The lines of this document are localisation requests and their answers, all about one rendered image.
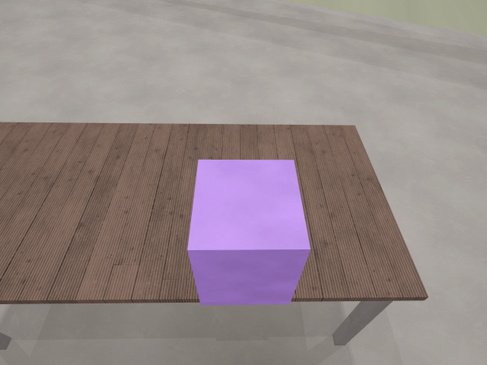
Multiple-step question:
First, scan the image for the carton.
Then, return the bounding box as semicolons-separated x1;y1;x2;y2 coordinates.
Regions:
187;160;310;306

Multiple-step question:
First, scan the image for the table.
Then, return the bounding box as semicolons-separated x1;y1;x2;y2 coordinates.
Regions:
0;122;428;350

